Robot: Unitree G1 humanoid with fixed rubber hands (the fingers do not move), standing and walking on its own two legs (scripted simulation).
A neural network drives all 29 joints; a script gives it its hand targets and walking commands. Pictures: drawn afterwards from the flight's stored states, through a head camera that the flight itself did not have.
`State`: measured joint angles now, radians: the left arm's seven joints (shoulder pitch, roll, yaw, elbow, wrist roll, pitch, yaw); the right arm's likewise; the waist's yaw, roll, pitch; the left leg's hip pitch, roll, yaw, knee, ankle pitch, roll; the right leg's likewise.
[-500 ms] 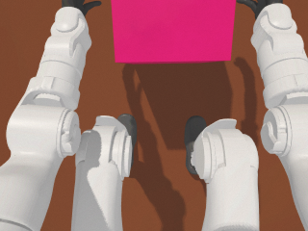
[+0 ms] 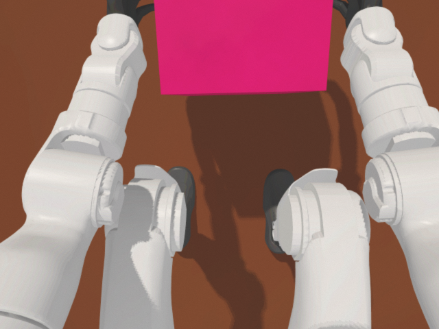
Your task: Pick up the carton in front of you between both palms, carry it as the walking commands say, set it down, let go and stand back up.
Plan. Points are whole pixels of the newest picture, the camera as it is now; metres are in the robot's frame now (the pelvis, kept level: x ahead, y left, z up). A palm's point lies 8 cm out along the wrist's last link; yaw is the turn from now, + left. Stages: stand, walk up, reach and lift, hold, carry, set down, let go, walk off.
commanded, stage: reach and lift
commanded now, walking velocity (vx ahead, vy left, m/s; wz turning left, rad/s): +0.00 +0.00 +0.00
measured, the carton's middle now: (238, 30) +0.52 -0.01 -0.25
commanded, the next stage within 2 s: none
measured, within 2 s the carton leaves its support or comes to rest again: leaves its support in 0.34 s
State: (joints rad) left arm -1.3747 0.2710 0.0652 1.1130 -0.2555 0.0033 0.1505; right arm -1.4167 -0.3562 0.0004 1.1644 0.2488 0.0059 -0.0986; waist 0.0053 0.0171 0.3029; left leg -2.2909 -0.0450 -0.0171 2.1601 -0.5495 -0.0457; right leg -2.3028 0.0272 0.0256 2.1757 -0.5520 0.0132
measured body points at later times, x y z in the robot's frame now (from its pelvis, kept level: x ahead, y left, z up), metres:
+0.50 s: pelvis +0.01 +0.00 +0.00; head +0.33 -0.02 +0.31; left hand +0.54 +0.13 -0.12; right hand +0.54 -0.17 -0.13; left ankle +0.12 +0.13 -0.34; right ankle +0.11 -0.12 -0.34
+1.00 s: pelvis +0.01 +0.00 +0.13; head +0.25 -0.01 +0.50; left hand +0.50 +0.13 +0.06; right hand +0.50 -0.17 +0.06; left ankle +0.12 +0.13 -0.34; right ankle +0.11 -0.12 -0.34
